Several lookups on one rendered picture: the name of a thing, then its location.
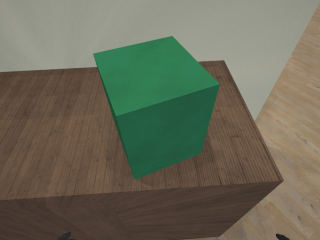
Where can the carton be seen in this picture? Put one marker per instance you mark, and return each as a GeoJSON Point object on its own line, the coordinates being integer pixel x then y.
{"type": "Point", "coordinates": [161, 99]}

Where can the pedestal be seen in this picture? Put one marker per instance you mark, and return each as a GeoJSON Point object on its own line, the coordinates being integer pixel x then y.
{"type": "Point", "coordinates": [63, 167]}

